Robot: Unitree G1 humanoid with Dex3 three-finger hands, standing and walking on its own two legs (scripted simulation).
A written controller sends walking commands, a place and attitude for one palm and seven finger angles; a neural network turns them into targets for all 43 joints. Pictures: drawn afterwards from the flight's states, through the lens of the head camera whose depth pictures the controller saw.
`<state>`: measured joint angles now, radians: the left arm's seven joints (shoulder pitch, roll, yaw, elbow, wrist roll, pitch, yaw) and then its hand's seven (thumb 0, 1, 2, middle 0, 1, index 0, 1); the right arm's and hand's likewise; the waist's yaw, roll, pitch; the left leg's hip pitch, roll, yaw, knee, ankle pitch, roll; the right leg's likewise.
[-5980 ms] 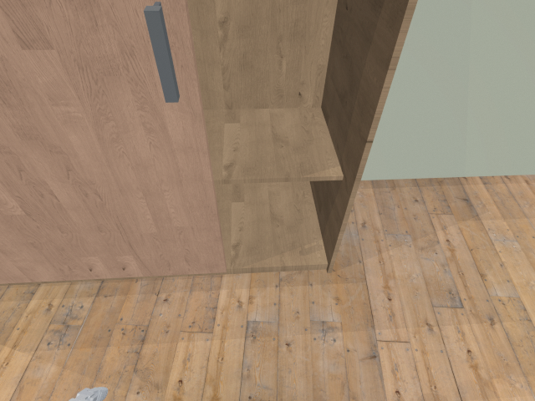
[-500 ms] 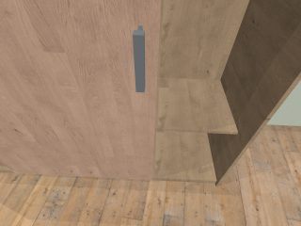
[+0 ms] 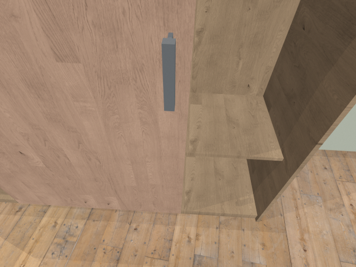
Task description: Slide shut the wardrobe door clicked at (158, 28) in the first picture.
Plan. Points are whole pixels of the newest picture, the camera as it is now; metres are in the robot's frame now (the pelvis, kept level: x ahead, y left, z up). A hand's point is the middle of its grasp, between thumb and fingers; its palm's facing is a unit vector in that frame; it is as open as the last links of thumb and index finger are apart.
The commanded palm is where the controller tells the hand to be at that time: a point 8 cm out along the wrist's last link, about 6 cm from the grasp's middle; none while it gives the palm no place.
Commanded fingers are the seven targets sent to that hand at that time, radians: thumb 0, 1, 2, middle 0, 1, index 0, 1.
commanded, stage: look again from close up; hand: left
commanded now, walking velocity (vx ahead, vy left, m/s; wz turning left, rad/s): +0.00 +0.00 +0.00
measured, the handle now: (170, 73) +0.50 +0.06 +0.19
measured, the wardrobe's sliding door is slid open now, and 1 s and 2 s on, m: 0.43 0.43 0.43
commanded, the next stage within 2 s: none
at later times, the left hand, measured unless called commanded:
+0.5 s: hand out of the picture -0.02 +0.17 -0.17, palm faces +0.02 -0.98 -0.21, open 7.4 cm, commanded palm none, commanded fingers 0.00 0.90 0.90 -0.20 -0.30 -0.20 -0.30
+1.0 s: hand out of the picture -0.03 +0.15 -0.17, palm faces +0.04 -0.98 -0.19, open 7.4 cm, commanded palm none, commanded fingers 0.00 0.90 0.90 -0.20 -0.30 -0.20 -0.30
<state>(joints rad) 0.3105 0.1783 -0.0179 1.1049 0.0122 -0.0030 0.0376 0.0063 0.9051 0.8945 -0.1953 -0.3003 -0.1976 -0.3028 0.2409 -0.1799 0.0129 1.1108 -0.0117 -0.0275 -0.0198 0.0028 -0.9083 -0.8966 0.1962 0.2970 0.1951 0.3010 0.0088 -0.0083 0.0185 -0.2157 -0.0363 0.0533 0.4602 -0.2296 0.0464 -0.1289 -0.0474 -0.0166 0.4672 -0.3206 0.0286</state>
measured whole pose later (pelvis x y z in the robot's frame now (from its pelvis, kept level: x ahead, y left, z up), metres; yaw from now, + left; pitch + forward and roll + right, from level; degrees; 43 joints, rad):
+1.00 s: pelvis +0.00 -0.02 +0.00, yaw +1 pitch -1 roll +1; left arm 0.33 0.15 -0.02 1.12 0.01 -0.01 0.04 0.01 0.91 0.89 -0.20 -0.30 -0.20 -0.30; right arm 0.27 -0.16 0.02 1.14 -0.01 -0.02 -0.02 0.00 -0.91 -0.90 0.20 0.30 0.19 0.30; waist 0.01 -0.01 0.02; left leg -0.20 -0.01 0.03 0.43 -0.20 0.01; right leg -0.11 -0.02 -0.04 0.44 -0.30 0.00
